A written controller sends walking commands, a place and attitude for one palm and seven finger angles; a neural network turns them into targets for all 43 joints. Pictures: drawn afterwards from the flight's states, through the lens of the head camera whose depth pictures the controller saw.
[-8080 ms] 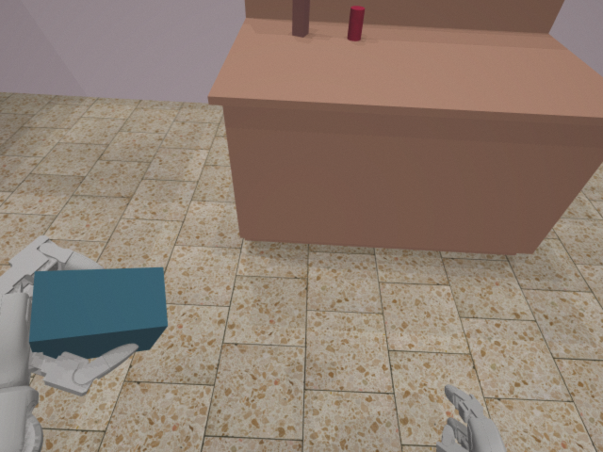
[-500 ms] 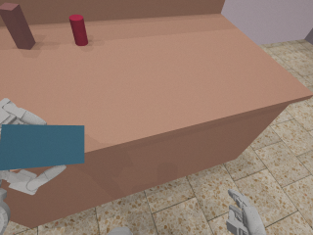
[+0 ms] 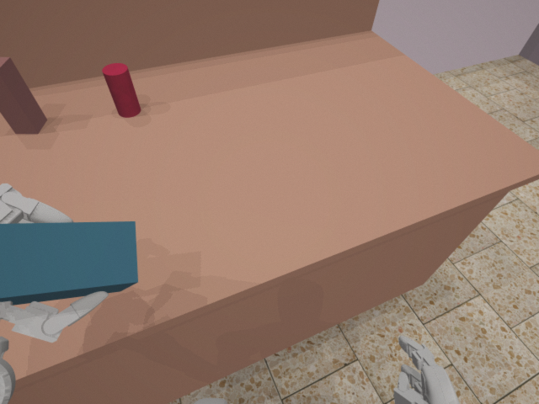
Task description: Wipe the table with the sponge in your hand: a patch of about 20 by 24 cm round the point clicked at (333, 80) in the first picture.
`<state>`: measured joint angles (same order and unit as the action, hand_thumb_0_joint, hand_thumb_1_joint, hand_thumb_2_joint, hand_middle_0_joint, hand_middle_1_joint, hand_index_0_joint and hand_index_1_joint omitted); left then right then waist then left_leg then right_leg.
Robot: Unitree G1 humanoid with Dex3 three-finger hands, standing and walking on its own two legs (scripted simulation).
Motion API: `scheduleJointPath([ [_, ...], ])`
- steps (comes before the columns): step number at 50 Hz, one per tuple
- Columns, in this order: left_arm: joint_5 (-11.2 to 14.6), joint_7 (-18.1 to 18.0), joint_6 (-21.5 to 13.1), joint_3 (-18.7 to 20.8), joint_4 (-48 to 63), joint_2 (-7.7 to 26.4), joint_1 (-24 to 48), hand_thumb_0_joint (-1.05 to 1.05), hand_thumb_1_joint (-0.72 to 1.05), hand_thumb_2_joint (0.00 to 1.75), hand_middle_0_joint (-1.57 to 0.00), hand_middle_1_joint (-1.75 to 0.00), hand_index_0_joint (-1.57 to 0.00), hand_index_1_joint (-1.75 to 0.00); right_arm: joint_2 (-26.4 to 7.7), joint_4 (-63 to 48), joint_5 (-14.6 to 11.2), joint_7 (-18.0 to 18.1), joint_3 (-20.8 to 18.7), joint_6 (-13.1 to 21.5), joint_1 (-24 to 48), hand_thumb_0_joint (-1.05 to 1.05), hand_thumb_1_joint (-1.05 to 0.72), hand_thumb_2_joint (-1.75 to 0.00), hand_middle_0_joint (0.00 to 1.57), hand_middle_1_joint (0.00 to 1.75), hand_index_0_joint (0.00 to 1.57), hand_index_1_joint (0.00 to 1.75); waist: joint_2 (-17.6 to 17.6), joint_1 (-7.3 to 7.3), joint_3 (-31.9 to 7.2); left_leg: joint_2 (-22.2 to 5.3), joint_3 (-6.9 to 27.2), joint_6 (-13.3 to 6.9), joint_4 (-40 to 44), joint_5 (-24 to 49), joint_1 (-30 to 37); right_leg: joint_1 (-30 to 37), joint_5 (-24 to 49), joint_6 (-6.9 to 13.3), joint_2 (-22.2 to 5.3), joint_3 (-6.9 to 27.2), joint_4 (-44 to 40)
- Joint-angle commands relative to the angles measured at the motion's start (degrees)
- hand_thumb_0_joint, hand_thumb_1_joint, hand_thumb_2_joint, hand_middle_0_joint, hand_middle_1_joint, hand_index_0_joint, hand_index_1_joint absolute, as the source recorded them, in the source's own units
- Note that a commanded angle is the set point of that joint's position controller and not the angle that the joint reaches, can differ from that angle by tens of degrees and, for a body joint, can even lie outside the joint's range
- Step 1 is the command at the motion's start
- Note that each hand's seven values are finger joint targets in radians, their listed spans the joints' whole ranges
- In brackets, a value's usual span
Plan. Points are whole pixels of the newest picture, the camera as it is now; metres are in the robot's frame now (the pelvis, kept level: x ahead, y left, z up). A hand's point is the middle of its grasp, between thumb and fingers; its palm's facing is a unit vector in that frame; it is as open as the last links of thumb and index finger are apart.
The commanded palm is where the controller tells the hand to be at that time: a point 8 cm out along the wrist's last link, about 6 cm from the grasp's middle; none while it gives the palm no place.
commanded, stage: come to a stop and stand still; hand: left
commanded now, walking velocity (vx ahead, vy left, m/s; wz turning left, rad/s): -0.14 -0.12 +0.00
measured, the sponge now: (89, 262) +0.23 +0.21 +0.16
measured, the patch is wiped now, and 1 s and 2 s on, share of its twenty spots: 0.00 0.00 0.00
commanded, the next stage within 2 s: look again from close up in 0.94 s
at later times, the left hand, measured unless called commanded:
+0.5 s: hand (16, 225) +0.25 +0.29 +0.19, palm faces +0.44 -0.80 -0.41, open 10.4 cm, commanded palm +0.16 +0.29 +0.19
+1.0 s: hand (10, 250) +0.23 +0.29 +0.17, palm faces +0.37 -0.86 -0.36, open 10.4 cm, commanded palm +0.17 +0.33 +0.19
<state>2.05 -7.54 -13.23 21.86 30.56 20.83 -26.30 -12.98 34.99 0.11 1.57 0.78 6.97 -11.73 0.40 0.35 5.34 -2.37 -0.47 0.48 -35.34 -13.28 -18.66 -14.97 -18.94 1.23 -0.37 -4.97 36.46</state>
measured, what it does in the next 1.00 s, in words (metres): stands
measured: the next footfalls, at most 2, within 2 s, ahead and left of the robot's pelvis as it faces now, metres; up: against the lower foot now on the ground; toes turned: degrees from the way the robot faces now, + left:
none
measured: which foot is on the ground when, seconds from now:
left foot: down 0.00-1.00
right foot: down 0.00-1.00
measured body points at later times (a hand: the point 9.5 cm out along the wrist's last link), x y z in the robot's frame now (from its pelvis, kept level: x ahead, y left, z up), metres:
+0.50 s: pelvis +0.00 +0.01 +0.02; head +0.03 +0.02 +0.46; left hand +0.22 +0.33 +0.21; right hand +0.19 -0.21 -0.05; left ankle +0.05 +0.13 -0.72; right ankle +0.01 -0.10 -0.72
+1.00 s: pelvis +0.01 +0.05 +0.02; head +0.03 +0.08 +0.47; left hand +0.20 +0.34 +0.19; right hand +0.19 -0.16 -0.05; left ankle +0.05 +0.13 -0.72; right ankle +0.01 -0.10 -0.72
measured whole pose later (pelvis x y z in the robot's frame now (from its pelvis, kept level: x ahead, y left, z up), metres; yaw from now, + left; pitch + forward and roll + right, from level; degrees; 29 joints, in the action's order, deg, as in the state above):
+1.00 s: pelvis +0.01 +0.05 +0.02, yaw +0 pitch -1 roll -2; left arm 0.8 -5.4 -13.0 19.2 25.8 20.4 -23.0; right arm -9.4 34.6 -0.1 1.0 2.7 10.8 -11.1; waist 1.8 1.7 2.9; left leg 0.5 -2.3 -3.0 -27.3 -10.8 -16.2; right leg -10.0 -12.1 -2.3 -1.3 -0.8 22.7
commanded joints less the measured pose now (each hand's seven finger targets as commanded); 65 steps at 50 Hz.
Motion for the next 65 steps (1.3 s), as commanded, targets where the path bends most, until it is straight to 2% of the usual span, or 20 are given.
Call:
scheduleJointPath([
  [1,0.6,-1.22,-2.78,8.38,11.93,11.61,6.95,0.0,0.1,1.3,-1.2,-1.6,-1.2,-1.6,-5.04,-9.59,-0.48,1.81,-2.48,4.37,6.85,0.0,-0.9,-0.9,0.2,0.3,0.2,0.3,-11.41,1.33,-9.48,-9.41,12.47,-5.27,15.47,12.72,5.35,0.12,0.06,-1.6,0.83,4.07,0.9],
  [2,0.58,-0.61,-2.83,5.62,12.38,9.05,8.92,0.0,0.1,1.3,-1.2,-1.6,-1.2,-1.6,-4.39,-9.73,-0.13,1.53,-2.09,4.39,6.2,0.0,-0.9,-0.9,0.2,0.3,0.2,0.3,-11.85,0.68,-8.53,-10.62,14.5,-5.82,16.76,15.9,3.16,1.93,-3.2,-1.52,0.75,3.7,1.62],
  [5,-0.17,-0.3,-2.78,5.87,12.97,9.62,7.83,0.0,0.1,1.3,-1.2,-1.6,-1.2,-1.6,-4.8,-9.83,-0.18,0.71,-2.66,4.99,4.9,0.0,-0.9,-0.9,0.2,0.3,0.2,0.3,-10.41,0.97,-11.96,-9.94,9.16,-4.5,12.07,23.13,8.5,4.37,3.24,-0.99,-0.13,4.59,-8.07],
  [10,0.76,0.35,-1.16,5.33,11.96,8.65,4.17,0.0,0.1,1.3,-1.2,-1.6,-1.2,-1.6,-4.84,-10.84,-0.72,0.3,-2.65,4.04,5.55,0.0,-0.9,-0.9,0.2,0.3,0.2,0.3,-4.61,0.82,-14.06,-4.68,2.63,-0.93,9.94,15.49,6.23,9.01,19.18,-0.77,-1.0,6.91,-12.76],
  [16,1.4,-0.2,0.46,6.33,11.5,10.77,6.73,0.0,0.1,1.3,-1.2,-1.6,-1.2,-1.6,-4.53,-10.42,-0.65,1.5,-1.76,3.26,7.59,0.0,-0.9,-0.9,0.2,0.3,0.2,0.3,-3.91,0.66,-12.74,-2.11,0.99,-0.28,12.1,6.07,7.48,5.9,15.69,-0.69,-1.13,8.54,-16.33],
  [17,1.69,0.07,0.65,4.03,9.91,8.19,6.15,0.0,0.1,1.3,-1.2,-1.6,-1.2,-1.6,-4.06,-10.49,-0.45,1.61,-1.47,2.89,7.08,0.0,-0.9,-0.9,0.2,0.3,0.2,0.3,-3.44,0.53,-11.89,-1.89,1.13,-0.6,12.45,5.07,6.99,5.94,14.55,-0.73,-1.33,7.75,-17.08],
  [18,-7.52,0.93,-5.92,37.21,21.47,55.32,62.87,0.0,0.1,1.3,-1.2,-1.6,-1.2,-1.6,-7.23,-8.46,2.62,1.75,-4.07,5.43,-1.75,0.0,-0.9,-0.9,0.2,0.3,0.2,0.3,5.37,2.55,-2.4,-2.47,-0.88,-2.11,3.6,8.66,0.36,-3.23,21.54,-5.0,-5.5,13.56,-25.07],
  [19,-2.02,3.33,-2.62,12.98,-11.56,18.69,31.02,0.0,0.1,1.3,-1.2,-1.6,-1.2,-1.6,-0.27,-5.61,0.38,1.55,-1.48,4.97,2.65,0.0,-0.9,-0.9,0.2,0.3,0.2,0.3,6.56,1.18,-12.94,3.72,-0.53,-1.95,6.22,10.28,6.77,1.74,23.76,1.67,-7.64,13.62,-18.89],
  [20,-0.45,4.02,-2.13,7.81,-13.11,11.67,16.38,0.0,0.1,1.3,-1.2,-1.6,-1.2,-1.6,-5.55,-10.06,-0.31,1.21,-4.4,5.84,1.26,0.0,-0.9,-0.9,0.2,0.3,0.2,0.3,-0.52,3.51,-12.22,1.23,-1.54,-0.75,5.57,11.83,10.09,2.39,30.75,-0.14,-6.69,17.42,-17.76],
  [21,1.26,4.02,-2.49,1.12,-6.56,4.48,11.85,0.0,0.1,1.3,-1.2,-1.6,-1.2,-1.6,-5.59,-10.45,-1.29,-0.02,-4.32,5.74,3.08,0.0,-0.9,-0.9,0.2,0.3,0.2,0.3,-10.36,2.59,-16.75,-0.13,-1.56,-1.72,7.74,15.54,13.24,6.06,30.43,-0.3,-5.87,13.72,-13.32],
  [23,1.32,2.78,-3.19,1.97,6.1,8.27,9.92,0.0,0.1,1.3,-1.2,-1.6,-1.2,-1.6,-5.85,-11.59,-1.03,-1.33,-3.84,5.39,3.82,0.0,-0.9,-0.9,0.2,0.3,0.2,0.3,-5.03,2.83,-17.66,-1.03,0.24,-1.93,7.7,18.04,10.44,8.94,24.25,-1.62,-4.48,10.25,-13.3],
  [25,1.3,2.03,-2.85,2.78,8.53,9.59,5.03,0.0,0.1,1.3,-1.2,-1.6,-1.2,-1.6,-5.54,-11.8,-0.75,-1.41,-3.54,5.52,4.69,0.0,-0.9,-0.9,0.2,0.3,0.2,0.3,2.91,2.83,-15.27,-0.19,0.77,-1.63,8.06,11.54,8.46,6.88,16.73,-1.25,-4.32,10.0,-15.85],
  [29,1.75,0.95,-2.87,6.87,9.07,12.39,4.74,0.0,0.1,1.3,-1.2,-1.6,-1.2,-1.6,-5.68,-11.75,-0.81,0.38,-3.11,5.17,5.91,0.0,-0.9,-0.9,0.2,0.3,0.2,0.3,2.74,1.47,-9.76,-0.22,2.55,-1.5,11.59,-0.97,6.73,0.51,1.23,-0.08,-3.69,9.67,-18.81],
  [31,1.27,0.24,-3.67,10.08,10.64,15.44,7.46,0.0,0.1,1.3,-1.2,-1.6,-1.2,-1.6,-6.06,-10.99,-0.9,1.41,-2.89,5.21,7.14,0.0,-0.9,-0.9,0.2,0.3,0.2,0.3,-2.8,1.19,-8.01,-1.58,4.34,-1.95,15.06,-5.43,6.97,-1.11,-1.81,-0.2,-1.99,8.97,-17.99],
  [33,0.87,0.33,-4.4,8.59,10.4,13.45,9.68,0.0,0.1,1.3,-1.2,-1.6,-1.2,-1.6,-5.76,-11.06,-0.92,1.86,-2.8,5.35,5.63,0.0,-0.9,-0.9,0.2,0.3,0.2,0.3,-8.51,1.12,-8.67,-3.59,7.13,-3.1,19.11,-10.62,2.15,4.89,0.97,-0.58,-0.85,6.36,-13.57],
  [36,0.26,0.41,-4.75,7.93,10.37,12.83,10.45,0.0,0.1,1.3,-1.2,-1.6,-1.2,-1.6,-5.54,-10.66,-1.28,1.61,-2.49,6.65,5.71,0.0,-0.9,-0.9,0.2,0.3,0.2,0.3,-10.0,1.34,-9.5,-3.99,6.37,-3.4,19.52,-11.72,0.99,7.74,4.21,-0.7,-0.49,5.48,-11.64],
  [42,-0.41,0.92,-4.06,2.54,7.54,7.58,7.54,0.0,0.1,1.3,-1.2,-1.6,-1.2,-1.6,-5.56,-8.89,-0.74,0.34,-2.33,7.61,4.07,0.0,-0.9,-0.9,0.2,0.3,0.2,0.3,-5.32,0.91,-9.93,-2.65,5.3,-2.41,16.89,-4.85,3.36,6.92,7.81,-0.72,-0.81,5.55,-15.19],
  [51,-0.45,0.52,-3.09,6.3,9.38,11.43,9.6,0.0,0.1,1.3,-1.2,-1.6,-1.2,-1.6,-4.88,-9.27,-0.75,0.94,-2.0,6.04,6.12,0.0,-0.9,-0.9,0.2,0.3,0.2,0.3,-5.38,0.84,-11.77,-2.22,4.16,-1.49,15.81,3.5,7.47,7.16,12.65,-0.67,-1.4,6.15,-15.86],
  [52,-0.01,1.01,-3.13,4.04,8.23,8.85,8.72,0.0,0.1,1.3,-1.2,-1.6,-1.2,-1.6,-4.76,-9.36,-0.44,0.94,-1.8,5.6,5.15,0.0,-0.9,-0.9,0.2,0.3,0.2,0.3,-4.26,0.76,-11.53,-2.28,4.55,-1.59,16.04,4.08,6.65,7.77,12.91,-0.75,-1.27,5.25,-16.01],
  [65,0.12,0.58,-2.37,3.93,10.68,9.4,6.79,0.0,0.1,1.3,-1.2,-1.6,-1.2,-1.6,-5.44,-10.36,-0.94,1.31,-2.76,4.41,4.86,0.0,-0.9,-0.9,0.2,0.3,0.2,0.3,-4.88,0.68,-13.05,-2.7,4.32,-1.31,14.59,9.61,8.8,9.23,16.61,-0.64,-2.49,5.39,-15.97],
])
